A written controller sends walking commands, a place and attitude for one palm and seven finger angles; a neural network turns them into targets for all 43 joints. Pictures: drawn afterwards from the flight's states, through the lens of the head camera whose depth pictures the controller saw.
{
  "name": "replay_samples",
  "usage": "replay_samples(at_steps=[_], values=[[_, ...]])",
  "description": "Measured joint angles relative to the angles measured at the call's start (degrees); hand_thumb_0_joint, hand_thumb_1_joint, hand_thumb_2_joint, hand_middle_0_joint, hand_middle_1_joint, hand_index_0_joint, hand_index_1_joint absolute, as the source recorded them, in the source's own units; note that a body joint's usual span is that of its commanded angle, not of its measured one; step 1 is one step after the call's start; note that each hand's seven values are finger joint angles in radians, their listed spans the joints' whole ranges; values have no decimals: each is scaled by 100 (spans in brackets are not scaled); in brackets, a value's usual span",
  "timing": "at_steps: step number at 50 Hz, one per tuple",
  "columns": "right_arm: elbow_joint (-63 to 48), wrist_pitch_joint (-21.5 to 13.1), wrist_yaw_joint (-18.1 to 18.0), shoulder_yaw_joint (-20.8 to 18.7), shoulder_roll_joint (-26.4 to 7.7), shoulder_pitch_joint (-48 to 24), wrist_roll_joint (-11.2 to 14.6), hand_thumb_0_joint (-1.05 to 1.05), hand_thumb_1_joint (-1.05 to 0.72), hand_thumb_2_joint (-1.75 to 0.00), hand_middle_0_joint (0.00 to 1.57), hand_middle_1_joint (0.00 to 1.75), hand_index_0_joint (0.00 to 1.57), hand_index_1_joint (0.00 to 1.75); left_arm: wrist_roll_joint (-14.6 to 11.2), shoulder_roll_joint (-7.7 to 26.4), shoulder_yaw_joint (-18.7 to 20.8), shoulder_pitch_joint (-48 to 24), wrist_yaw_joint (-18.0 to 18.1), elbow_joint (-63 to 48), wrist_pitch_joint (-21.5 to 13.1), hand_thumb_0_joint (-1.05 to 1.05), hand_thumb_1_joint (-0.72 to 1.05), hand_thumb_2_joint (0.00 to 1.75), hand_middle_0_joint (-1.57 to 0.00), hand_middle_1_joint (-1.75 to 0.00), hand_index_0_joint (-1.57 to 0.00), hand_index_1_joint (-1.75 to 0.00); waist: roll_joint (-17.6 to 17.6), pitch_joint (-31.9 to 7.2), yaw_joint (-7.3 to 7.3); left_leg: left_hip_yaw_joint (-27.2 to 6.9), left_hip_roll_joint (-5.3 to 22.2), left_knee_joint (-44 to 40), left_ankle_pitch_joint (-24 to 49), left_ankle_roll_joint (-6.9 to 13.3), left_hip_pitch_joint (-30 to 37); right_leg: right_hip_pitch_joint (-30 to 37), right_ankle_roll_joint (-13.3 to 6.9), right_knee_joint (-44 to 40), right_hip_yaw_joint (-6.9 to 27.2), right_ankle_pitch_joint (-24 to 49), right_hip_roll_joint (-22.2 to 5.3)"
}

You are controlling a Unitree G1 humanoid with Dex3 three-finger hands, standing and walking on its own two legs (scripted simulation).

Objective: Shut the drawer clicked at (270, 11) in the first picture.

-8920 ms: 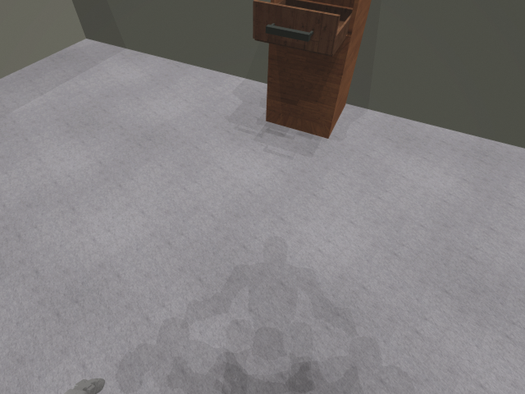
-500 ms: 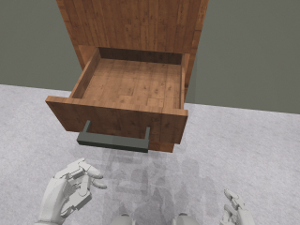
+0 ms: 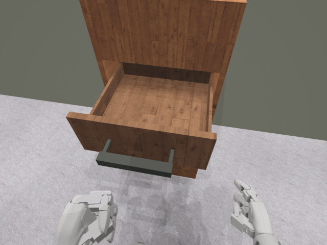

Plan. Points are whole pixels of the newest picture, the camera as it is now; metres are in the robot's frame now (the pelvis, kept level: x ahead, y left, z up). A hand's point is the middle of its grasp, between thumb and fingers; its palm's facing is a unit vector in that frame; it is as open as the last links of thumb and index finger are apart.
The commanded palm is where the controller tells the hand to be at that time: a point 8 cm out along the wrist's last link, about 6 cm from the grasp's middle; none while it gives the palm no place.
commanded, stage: raise the hand and make a fist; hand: left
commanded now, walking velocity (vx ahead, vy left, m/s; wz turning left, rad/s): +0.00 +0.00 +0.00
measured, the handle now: (137, 156) +0.34 +0.10 +0.01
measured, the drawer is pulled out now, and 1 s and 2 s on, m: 0.26 0.26 0.26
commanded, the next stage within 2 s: bring the fist close to the handle in 0.52 s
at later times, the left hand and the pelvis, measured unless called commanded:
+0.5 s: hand (119, 221) +0.16 +0.09 +0.11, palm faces -0.09 -1.00 -0.03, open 3.3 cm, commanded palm +0.12 +0.15 +0.11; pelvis +0.00 -0.01 +0.00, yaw +0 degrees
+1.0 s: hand (124, 216) +0.17 +0.09 +0.07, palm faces -0.12 -0.99 -0.01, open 3.3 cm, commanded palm +0.15 +0.15 +0.07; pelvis +0.00 -0.01 -0.01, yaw +0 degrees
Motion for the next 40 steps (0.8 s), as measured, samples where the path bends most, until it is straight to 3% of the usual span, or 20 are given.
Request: replay_samples(at_steps=[18, 33, 40], values=[[176, -28, -110, -178, -196, 369, 42, 2, -90, -90, 20, 30, 20, 30, 10, 2, -6, 106, 127, -164, 157, 2, 90, 90, -140, -160, -139, -160, -3, 56, -152, 46, 31, -214, 59, -64, 240, 165, -61, -103, 46, 14, 36], [221, -78, -127, -174, -136, 197, 54, 2, -91, -90, 20, 30, 20, 30, -89, 39, 156, 157, 23, -44, -5, 2, 90, 90, -140, -160, -139, -160, 18, 13, -99, -7, 58, -219, 64, -123, 255, 184, -117, -91, -4, -9, 64], [245, -152, -140, -107, -170, 122, 15, 2, -90, -90, 20, 30, 20, 30, -125, -28, 157, -213, -88, 404, -143, 2, 90, 90, -140, -160, -140, -160, -6, 49, -100, -48, 47, -131, 71, -130, 78, 33, -125, -22, -43, -7, 50]])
